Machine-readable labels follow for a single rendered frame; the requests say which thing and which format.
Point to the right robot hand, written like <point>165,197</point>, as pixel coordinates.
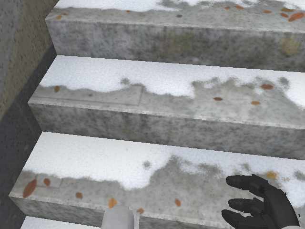
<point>274,212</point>

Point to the left robot thigh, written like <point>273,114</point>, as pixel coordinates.
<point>121,217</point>

